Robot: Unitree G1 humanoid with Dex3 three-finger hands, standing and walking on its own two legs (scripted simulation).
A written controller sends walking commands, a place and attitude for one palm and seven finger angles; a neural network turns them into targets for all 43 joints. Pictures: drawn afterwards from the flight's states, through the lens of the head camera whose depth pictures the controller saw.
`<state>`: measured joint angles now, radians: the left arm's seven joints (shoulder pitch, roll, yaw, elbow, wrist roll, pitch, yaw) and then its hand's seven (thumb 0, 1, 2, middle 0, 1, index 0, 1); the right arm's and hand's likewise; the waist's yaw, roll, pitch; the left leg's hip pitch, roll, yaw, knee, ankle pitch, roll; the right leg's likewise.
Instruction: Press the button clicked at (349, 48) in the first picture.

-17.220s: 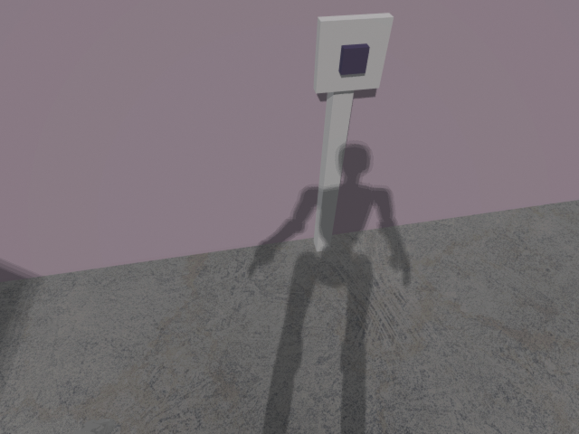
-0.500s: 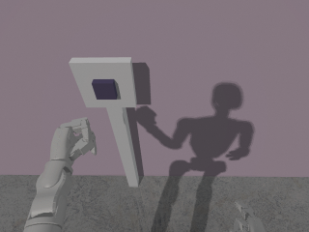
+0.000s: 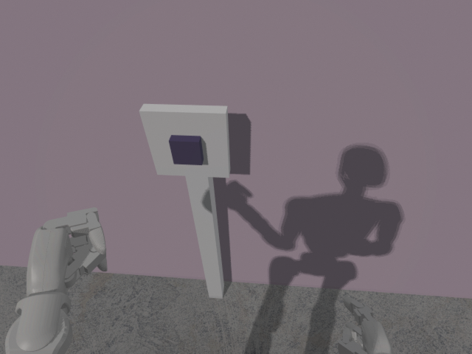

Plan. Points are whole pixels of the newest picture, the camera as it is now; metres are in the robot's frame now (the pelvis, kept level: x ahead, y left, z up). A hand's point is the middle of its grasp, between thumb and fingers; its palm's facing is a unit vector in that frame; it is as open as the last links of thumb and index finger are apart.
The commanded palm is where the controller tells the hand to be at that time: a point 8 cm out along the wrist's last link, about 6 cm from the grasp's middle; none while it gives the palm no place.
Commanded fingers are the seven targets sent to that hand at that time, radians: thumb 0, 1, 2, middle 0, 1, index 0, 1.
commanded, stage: draw the hand back to the body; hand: left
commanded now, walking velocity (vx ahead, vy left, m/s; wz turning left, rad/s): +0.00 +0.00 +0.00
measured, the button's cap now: (187, 149) +0.50 +0.18 +0.09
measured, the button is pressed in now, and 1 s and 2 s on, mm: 0 0 0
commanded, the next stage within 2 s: step back with the hand held close in 0.52 s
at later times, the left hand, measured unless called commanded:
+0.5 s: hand (65, 269) +0.17 +0.24 +0.15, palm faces +0.45 -0.83 -0.34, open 3.1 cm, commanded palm +0.12 +0.27 +0.17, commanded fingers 0.00 0.90 0.90 -1.30 -1.50 -1.30 -1.50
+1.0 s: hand (65, 273) +0.16 +0.24 +0.15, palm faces +0.32 -0.82 -0.48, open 3.1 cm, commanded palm +0.11 +0.28 +0.17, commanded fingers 0.00 0.90 0.90 -1.30 -1.50 -1.30 -1.50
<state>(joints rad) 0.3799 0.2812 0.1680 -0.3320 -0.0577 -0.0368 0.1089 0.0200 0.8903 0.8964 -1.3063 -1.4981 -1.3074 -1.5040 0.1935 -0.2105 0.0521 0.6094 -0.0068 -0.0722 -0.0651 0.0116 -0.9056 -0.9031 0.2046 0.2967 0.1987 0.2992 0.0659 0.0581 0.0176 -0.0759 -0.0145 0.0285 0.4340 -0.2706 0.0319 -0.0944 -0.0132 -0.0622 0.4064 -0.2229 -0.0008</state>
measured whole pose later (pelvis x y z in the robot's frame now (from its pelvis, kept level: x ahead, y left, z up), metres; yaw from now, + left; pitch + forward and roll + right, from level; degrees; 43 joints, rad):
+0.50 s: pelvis -0.01 +0.00 +0.00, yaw +0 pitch -6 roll -1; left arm 0.52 0.30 0.27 -0.46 -0.05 -0.08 0.13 0.02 0.89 0.90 -1.31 -1.50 -1.31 -1.50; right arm 0.21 -0.21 0.02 0.63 -0.01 -0.12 -0.07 0.01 -0.91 -0.90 0.20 0.30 0.20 0.30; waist 0.08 0.06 0.02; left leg -0.07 0.00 0.03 0.45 -0.27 0.03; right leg -0.09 0.00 -0.06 0.41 -0.22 -0.01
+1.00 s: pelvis -0.03 +0.01 +0.00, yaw -1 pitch +0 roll +0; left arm 0.63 0.38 0.34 -0.55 -0.04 -0.17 0.13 0.02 0.88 0.90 -1.31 -1.50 -1.31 -1.50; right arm 0.20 -0.24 -0.02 0.55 0.00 0.00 -0.07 0.01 -0.91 -0.90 0.20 0.30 0.20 0.30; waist 0.00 0.03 0.02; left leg -0.25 -0.02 0.05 0.50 -0.24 0.04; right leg -0.27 -0.02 -0.04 0.47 -0.19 0.01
